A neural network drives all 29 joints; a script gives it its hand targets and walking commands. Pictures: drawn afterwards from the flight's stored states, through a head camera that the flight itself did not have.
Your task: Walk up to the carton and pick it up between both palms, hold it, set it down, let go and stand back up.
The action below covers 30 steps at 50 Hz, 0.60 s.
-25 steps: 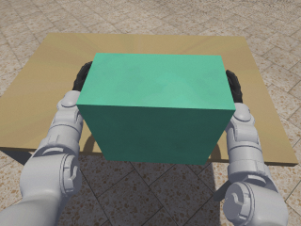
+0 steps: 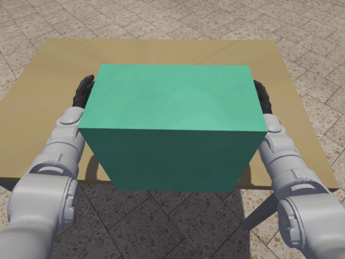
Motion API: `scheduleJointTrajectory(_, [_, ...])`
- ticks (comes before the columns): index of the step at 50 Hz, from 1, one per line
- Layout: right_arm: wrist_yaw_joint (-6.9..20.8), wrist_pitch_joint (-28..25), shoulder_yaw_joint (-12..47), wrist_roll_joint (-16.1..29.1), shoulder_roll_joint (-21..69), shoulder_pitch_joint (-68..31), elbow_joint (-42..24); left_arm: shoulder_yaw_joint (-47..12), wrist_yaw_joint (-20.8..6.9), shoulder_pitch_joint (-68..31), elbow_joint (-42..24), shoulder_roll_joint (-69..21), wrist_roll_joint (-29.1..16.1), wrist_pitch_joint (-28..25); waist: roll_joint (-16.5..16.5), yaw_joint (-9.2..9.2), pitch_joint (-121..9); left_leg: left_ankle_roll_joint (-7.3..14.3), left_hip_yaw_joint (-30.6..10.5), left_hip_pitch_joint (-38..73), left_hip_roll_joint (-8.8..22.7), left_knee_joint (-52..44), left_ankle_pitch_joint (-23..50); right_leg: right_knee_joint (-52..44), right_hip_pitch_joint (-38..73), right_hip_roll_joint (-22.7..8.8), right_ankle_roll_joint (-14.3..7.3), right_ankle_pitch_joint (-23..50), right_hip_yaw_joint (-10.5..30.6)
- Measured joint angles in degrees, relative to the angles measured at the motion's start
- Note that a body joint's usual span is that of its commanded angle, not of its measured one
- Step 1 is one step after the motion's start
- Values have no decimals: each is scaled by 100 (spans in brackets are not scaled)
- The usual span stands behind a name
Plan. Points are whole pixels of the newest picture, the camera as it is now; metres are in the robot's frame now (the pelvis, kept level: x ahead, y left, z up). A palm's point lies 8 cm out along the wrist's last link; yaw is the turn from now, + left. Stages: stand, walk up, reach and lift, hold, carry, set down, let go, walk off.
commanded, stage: set down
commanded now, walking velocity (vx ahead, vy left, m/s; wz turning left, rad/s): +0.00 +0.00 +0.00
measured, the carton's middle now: (173, 135) +0.40 -0.01 +0.06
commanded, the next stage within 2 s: none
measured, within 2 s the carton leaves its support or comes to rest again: neither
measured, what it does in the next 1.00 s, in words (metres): stands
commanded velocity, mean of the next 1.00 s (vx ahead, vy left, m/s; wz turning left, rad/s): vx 0.00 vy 0.00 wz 0.00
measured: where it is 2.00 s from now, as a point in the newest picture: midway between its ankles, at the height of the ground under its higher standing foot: outside the picture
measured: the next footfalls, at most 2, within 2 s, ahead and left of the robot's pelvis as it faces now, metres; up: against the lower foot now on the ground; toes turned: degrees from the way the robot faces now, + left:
none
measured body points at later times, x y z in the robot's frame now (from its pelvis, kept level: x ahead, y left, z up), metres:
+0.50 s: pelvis -0.02 +0.01 +0.00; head +0.04 +0.01 +0.44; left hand +0.48 +0.23 +0.15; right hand +0.42 -0.26 +0.14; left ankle -0.03 +0.11 -0.75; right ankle -0.03 -0.12 -0.75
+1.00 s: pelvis -0.03 +0.01 +0.00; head +0.02 +0.01 +0.45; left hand +0.48 +0.23 +0.24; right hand +0.42 -0.26 +0.22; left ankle -0.03 +0.11 -0.75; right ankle -0.03 -0.12 -0.75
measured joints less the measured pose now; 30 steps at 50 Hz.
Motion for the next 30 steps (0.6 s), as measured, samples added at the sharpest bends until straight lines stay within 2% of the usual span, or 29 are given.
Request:
scheduleJointTrajectory(8, [199,-167,423,663,-479,-27,275,-328,-196,-60,375,447,-530,-144,43,-66,158,-6,-132,-15,11,399,-230,330,-2,39,14,-161,22])
scheduleJointTrajectory(16, [390,-137,616,1147,-875,-69,108,-939,-283,-210,415,880,-1156,-231,51,-130,55,17,-168,-455,-30,510,-136,487,-466,11,54,-95,29])
scheduleJointTrajectory(21, [412,175,623,1145,-936,-255,-89,-1178,-234,-284,15,997,-1340,114,37,-98,-17,37,-138,-462,-46,527,-118,463,-470,-4,83,-39,75])
scheduleJointTrajectory(30, [397,962,297,771,-953,-817,-5,-1053,-126,-796,-215,1055,-1185,1004,-23,-55,266,59,-117,62,-66,520,-164,320,99,-27,117,7,116])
